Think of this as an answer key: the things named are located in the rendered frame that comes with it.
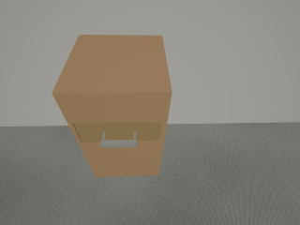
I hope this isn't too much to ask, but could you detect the cabinet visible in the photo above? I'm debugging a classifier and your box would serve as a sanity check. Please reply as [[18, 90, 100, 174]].
[[52, 35, 173, 177]]

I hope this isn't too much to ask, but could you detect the handle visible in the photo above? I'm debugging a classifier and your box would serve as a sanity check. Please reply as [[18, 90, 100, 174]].
[[100, 132, 137, 148]]

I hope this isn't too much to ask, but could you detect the drawer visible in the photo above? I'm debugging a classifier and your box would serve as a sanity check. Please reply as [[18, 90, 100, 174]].
[[73, 121, 162, 143]]

